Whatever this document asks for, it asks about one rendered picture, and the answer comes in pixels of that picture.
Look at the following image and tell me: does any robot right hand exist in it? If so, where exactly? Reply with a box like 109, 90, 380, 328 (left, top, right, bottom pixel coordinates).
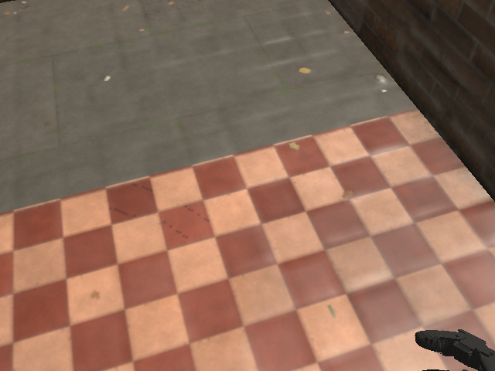
415, 329, 495, 371

